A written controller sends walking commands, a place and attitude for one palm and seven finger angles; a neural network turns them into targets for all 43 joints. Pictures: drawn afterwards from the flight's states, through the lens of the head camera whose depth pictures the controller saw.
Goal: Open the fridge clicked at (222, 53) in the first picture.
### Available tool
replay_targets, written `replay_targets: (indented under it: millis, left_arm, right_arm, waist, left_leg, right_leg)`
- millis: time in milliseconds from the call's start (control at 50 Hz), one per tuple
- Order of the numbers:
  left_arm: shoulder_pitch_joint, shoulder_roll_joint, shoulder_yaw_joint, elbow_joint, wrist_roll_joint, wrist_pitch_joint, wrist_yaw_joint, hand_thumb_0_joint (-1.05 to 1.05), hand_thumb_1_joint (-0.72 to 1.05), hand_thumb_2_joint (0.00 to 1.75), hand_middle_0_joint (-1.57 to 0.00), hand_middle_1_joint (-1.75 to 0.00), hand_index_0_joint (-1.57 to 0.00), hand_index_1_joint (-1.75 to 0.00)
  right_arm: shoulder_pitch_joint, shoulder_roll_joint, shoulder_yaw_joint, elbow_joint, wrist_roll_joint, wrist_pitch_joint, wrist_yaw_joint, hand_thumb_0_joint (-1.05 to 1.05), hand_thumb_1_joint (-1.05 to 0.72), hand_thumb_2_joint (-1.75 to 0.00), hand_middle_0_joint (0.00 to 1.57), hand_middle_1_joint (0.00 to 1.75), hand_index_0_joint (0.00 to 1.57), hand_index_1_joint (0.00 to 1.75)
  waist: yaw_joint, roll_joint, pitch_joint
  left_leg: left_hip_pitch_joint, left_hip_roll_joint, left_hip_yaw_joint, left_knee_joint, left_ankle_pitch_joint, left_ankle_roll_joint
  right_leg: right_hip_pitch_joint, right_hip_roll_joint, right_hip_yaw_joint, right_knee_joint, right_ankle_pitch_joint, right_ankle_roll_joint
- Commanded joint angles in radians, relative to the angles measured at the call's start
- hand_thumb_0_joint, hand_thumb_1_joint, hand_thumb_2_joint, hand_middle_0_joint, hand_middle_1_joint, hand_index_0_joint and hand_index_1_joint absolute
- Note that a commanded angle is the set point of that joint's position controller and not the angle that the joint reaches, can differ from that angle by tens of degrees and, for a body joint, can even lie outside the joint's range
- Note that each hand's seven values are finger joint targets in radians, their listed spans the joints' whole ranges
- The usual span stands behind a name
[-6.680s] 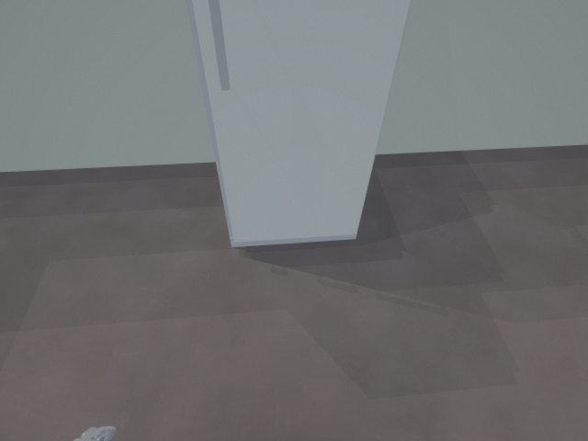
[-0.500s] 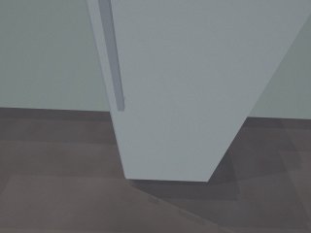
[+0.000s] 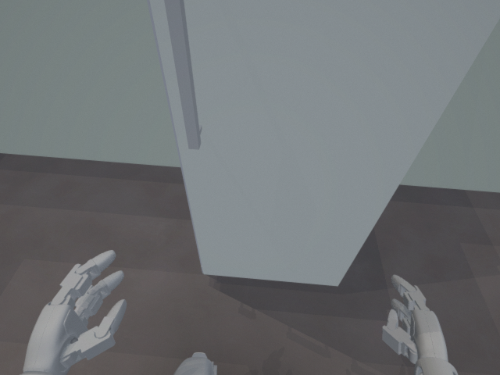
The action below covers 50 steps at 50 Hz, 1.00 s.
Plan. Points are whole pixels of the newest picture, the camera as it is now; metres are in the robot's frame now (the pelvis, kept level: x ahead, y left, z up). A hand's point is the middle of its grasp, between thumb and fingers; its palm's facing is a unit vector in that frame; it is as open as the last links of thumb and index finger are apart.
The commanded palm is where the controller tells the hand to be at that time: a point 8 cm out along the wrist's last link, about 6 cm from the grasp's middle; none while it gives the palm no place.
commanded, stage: raise the hand to about handle height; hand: left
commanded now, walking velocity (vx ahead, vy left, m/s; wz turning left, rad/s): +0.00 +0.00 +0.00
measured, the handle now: (184, 44) +0.53 +0.15 +0.26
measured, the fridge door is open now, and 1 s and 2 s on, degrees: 0 0 0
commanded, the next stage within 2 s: move the hooked fingers beside the handle in 1.68 s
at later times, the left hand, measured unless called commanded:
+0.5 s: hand (67, 261) +0.23 +0.26 +0.12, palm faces +0.01 -1.00 -0.06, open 11.6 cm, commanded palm +0.20 +0.31 +0.13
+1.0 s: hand (7, 204) +0.25 +0.30 +0.20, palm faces +0.06 -0.99 -0.08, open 13.9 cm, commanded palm +0.22 +0.34 +0.21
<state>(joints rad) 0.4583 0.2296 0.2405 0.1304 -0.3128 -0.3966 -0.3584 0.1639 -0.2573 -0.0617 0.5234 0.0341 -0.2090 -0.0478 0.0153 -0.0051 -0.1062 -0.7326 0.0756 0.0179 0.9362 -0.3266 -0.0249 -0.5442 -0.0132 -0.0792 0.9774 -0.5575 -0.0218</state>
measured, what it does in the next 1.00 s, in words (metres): stands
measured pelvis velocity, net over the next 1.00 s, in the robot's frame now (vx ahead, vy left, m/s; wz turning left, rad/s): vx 0.00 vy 0.03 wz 0.02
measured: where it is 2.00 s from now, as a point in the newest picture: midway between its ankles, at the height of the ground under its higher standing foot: outside the picture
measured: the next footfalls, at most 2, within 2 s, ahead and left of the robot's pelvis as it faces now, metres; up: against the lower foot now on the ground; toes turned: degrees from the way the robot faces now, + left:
none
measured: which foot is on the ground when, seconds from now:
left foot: down 0.00-1.00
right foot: down 0.00-1.00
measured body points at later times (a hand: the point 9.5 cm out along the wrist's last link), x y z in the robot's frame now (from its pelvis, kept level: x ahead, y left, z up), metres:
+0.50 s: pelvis +0.01 +0.02 +0.03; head +0.02 +0.01 +0.48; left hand +0.22 +0.31 +0.13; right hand +0.16 -0.23 -0.05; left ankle +0.08 +0.14 -0.68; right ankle -0.03 -0.10 -0.68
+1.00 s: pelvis +0.00 +0.03 +0.05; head -0.02 +0.02 +0.50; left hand +0.24 +0.35 +0.21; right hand +0.20 -0.18 -0.01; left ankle +0.08 +0.14 -0.68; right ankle -0.03 -0.10 -0.68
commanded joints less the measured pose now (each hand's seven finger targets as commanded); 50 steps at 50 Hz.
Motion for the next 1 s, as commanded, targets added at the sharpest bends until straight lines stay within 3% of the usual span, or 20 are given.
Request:
replay_targets:
  millis: [0,40,80,140,200,220,280,300,360,380,500,540,600,640,720,760,800,840,920,980]
  left_arm:
    - [-0.308,0.186,0.049,-0.501,-0.021,-0.181,0.041,0.0,0.39,0.68,-0.24,-0.63,-0.24,-0.63]
    - [-0.276,0.177,0.03,-0.423,-0.018,-0.178,0.015,0.0,0.34,0.66,-0.24,-0.66,-0.24,-0.66]
    - [-0.263,0.214,0.048,-0.358,-0.021,-0.137,-0.025,0.0,0.29,0.64,-0.24,-0.69,-0.24,-0.69]
    - [-0.208,0.285,0.133,-0.284,-0.046,-0.016,-0.074,0.0,0.22,0.61,-0.25,-0.74,-0.25,-0.74]
    - [-0.145,0.305,0.219,-0.237,-0.088,0.076,-0.075,0.0,0.15,0.58,-0.25,-0.78,-0.25,-0.78]
    - [-0.136,0.275,0.206,-0.265,-0.103,0.089,-0.072,0.0,0.13,0.57,-0.25,-0.8,-0.25,-0.8]
    - [-0.154,0.276,0.232,-0.28,-0.122,0.094,-0.051,0.0,0.06,0.54,-0.26,-0.84,-0.26,-0.84]
    - [-0.148,0.286,0.245,-0.264,-0.122,0.094,-0.049,0.0,0.04,0.53,-0.26,-0.86,-0.26,-0.86]
    - [-0.198,0.266,0.195,-0.284,-0.111,0.091,-0.055,0.0,-0.03,0.5,-0.27,-0.9,-0.27,-0.9]
    - [-0.207,0.266,0.188,-0.282,-0.105,0.094,-0.055,0.0,-0.06,0.49,-0.27,-0.92,-0.27,-0.92]
    - [-0.321,0.344,0.222,-0.353,-0.092,0.124,-0.044,0.0,-0.2,0.43,-0.28,-1.0,-0.28,-1.0]
    - [-0.35,0.343,0.225,-0.375,-0.092,0.135,-0.034,0.0,-0.24,0.41,-0.28,-1.03,-0.28,-1.03]
    - [-0.382,0.367,0.244,-0.363,-0.088,0.171,-0.028,0.0,-0.31,0.38,-0.29,-1.08,-0.29,-1.08]
    - [-0.421,0.352,0.223,-0.374,-0.084,0.201,-0.029,0.0,-0.36,0.36,-0.29,-1.11,-0.29,-1.11]
    - [-0.463,0.369,0.234,-0.331,-0.085,0.275,-0.038,0.0,-0.45,0.32,-0.3,-1.17,-0.3,-1.17]
    - [-0.518,0.388,0.242,-0.327,-0.085,0.307,-0.046,0.0,-0.5,0.3,-0.3,-1.2,-0.3,-1.2]
    - [-0.556,0.413,0.258,-0.308,-0.083,0.333,-0.053,0.0,-0.5,0.3,-0.3,-1.2,-0.3,-1.2]
    - [-0.618,0.42,0.252,-0.314,-0.081,0.354,-0.061,0.0,-0.5,0.3,-0.3,-1.2,-0.3,-1.2]
    - [-0.708,0.448,0.259,-0.313,-0.077,0.374,-0.073,0.0,-0.5,0.3,-0.3,-1.2,-0.3,-1.2]
    - [-0.74,0.481,0.283,-0.275,-0.075,0.394,-0.083,0.0,-0.5,0.3,-0.3,-1.2,-0.3,-1.2]
  right_arm:
    - [0.021,-0.1,-0.007,-0.099,-0.013,-0.07,-0.039,0.0,-0.9,-0.9,0.2,0.3,0.2,0.3]
    - [0.028,-0.106,-0.003,-0.068,-0.006,-0.089,-0.051,0.0,-0.9,-0.9,0.2,0.3,0.2,0.3]
    - [0.021,-0.119,0.002,-0.052,0.005,-0.1,-0.058,0.0,-0.9,-0.9,0.2,0.3,0.2,0.3]
    - [0.005,-0.122,0.007,-0.055,0.015,-0.103,-0.064,0.0,-0.9,-0.9,0.2,0.3,0.2,0.3]
    - [-0.02,-0.11,0.012,-0.067,0.017,-0.096,-0.06,0.0,-0.9,-0.9,0.2,0.3,0.2,0.3]
    - [-0.023,-0.102,0.016,-0.079,0.019,-0.095,-0.058,0.0,-0.9,-0.9,0.2,0.3,0.2,0.3]
    - [-0.011,-0.103,0.018,-0.082,0.017,-0.099,-0.052,0.0,-0.9,-0.9,0.2,0.3,0.2,0.3]
    - [-0.013,-0.104,0.015,-0.083,0.017,-0.101,-0.048,0.0,-0.9,-0.9,0.2,0.3,0.2,0.3]
    - [0.009,-0.117,0.02,-0.084,0.02,-0.113,-0.045,0.0,-0.9,-0.9,0.2,0.3,0.2,0.3]
    - [0.013,-0.12,0.019,-0.081,0.023,-0.118,-0.047,0.0,-0.9,-0.9,0.2,0.3,0.2,0.3]
    - [0.015,-0.133,0.03,-0.076,0.025,-0.134,-0.057,0.0,-0.9,-0.9,0.2,0.3,0.2,0.3]
    - [0.012,-0.129,0.035,-0.076,0.026,-0.139,-0.06,0.0,-0.9,-0.9,0.2,0.3,0.2,0.3]
    - [0.009,-0.133,0.042,-0.072,0.028,-0.136,-0.06,0.0,-0.9,-0.9,0.2,0.3,0.2,0.3]
    - [-0.004,-0.128,0.049,-0.079,0.032,-0.134,-0.06,0.0,-0.9,-0.9,0.2,0.3,0.2,0.3]
    - [-0.014,-0.132,0.058,-0.087,0.036,-0.127,-0.064,0.0,-0.9,-0.9,0.2,0.3,0.2,0.3]
    - [-0.023,-0.132,0.065,-0.086,0.04,-0.12,-0.067,0.0,-0.9,-0.9,0.2,0.3,0.2,0.3]
    - [-0.026,-0.132,0.07,-0.086,0.04,-0.114,-0.07,0.0,-0.9,-0.9,0.2,0.3,0.2,0.3]
    - [-0.036,-0.129,0.077,-0.089,0.042,-0.11,-0.071,0.0,-0.9,-0.9,0.2,0.3,0.2,0.3]
    - [-0.046,-0.125,0.089,-0.086,0.044,-0.106,-0.076,0.0,-0.9,-0.9,0.2,0.3,0.2,0.3]
    - [-0.049,-0.127,0.092,-0.083,0.045,-0.104,-0.08,0.0,-0.9,-0.9,0.2,0.3,0.2,0.3]
  waist:
    - [-0.069,0.106,-0.118]
    - [-0.082,0.102,-0.086]
    - [-0.073,0.087,-0.072]
    - [-0.022,0.081,-0.119]
    - [0.026,0.047,-0.138]
    - [0.025,0.028,-0.136]
    - [0.023,-0.009,-0.12]
    - [0.034,-0.029,-0.102]
    - [0.012,0.026,-0.099]
    - [0.008,0.017,-0.092]
    - [0.015,0.068,-0.092]
    - [0.015,0.097,-0.112]
    - [0.023,0.109,-0.092]
    - [0.022,0.151,-0.082]
    - [0.024,0.096,-0.06]
    - [0.023,0.124,-0.047]
    - [0.027,0.089,-0.04]
    - [0.024,0.133,-0.042]
    - [0.021,0.144,-0.048]
    - [0.025,0.114,-0.053]
  left_leg:
    - [0.262,-0.046,-0.028,-0.052,0.07,0.061]
    - [0.259,-0.042,-0.036,-0.049,0.058,0.062]
    - [0.247,-0.043,-0.041,-0.068,0.046,0.065]
    - [0.267,-0.047,-0.036,-0.104,0.093,0.065]
    - [0.297,-0.05,-0.04,-0.146,0.155,0.06]
    - [0.309,-0.052,-0.036,-0.159,0.17,0.06]
    - [0.33,-0.056,-0.034,-0.191,0.181,0.056]
    - [0.327,-0.056,-0.035,-0.197,0.189,0.055]
    - [0.371,-0.06,-0.025,-0.227,0.169,0.058]
    - [0.388,-0.057,-0.024,-0.239,0.159,0.059]
    - [0.46,-0.052,-0.035,-0.3,0.136,0.06]
    - [0.496,-0.054,-0.041,-0.322,0.148,0.057]
    - [0.515,-0.051,-0.046,-0.349,0.152,0.053]
    - [0.536,-0.051,-0.05,-0.376,0.134,0.046]
    - [0.552,-0.051,-0.058,-0.417,0.107,0.047]
    - [0.564,-0.053,-0.059,-0.431,0.093,0.045]
    - [0.574,-0.054,-0.059,-0.44,0.093,0.049]
    - [0.595,-0.057,-0.06,-0.454,0.083,0.047]
    - [0.628,-0.061,-0.065,-0.475,0.073,0.046]
    - [0.639,-0.063,-0.071,-0.491,0.067,0.048]
  right_leg:
    - [-0.153,0.025,0.091,-0.232,0.199,0.02]
    - [-0.172,0.026,0.095,-0.246,0.195,0.02]
    - [-0.148,0.022,0.104,-0.274,0.184,0.023]
    - [-0.049,0.004,0.122,-0.311,0.243,0.03]
    - [0.042,0.004,0.107,-0.326,0.334,0.041]
    - [0.049,0.001,0.099,-0.333,0.379,0.048]
    - [0.058,0.009,0.076,-0.343,0.421,0.058]
    - [0.07,0.014,0.075,-0.346,0.436,0.056]
    - [0.04,0.024,0.052,-0.358,0.379,0.048]
    - [0.035,0.029,0.042,-0.365,0.354,0.044]
    - [0.065,0.04,0.022,-0.398,0.298,0.026]
    - [0.085,0.04,0.008,-0.401,0.314,0.02]
    - [0.111,0.048,-0.001,-0.42,0.321,0.015]
    - [0.117,0.047,-0.009,-0.432,0.31,0.014]
    - [0.142,0.05,-0.012,-0.473,0.301,0.015]
    - [0.147,0.05,-0.011,-0.49,0.292,0.015]
    - [0.164,0.054,-0.007,-0.512,0.291,0.014]
    - [0.164,0.052,-0.006,-0.522,0.284,0.013]
    - [0.188,0.052,-0.004,-0.55,0.278,0.01]
    - [0.2,0.052,-0.005,-0.565,0.274,0.01]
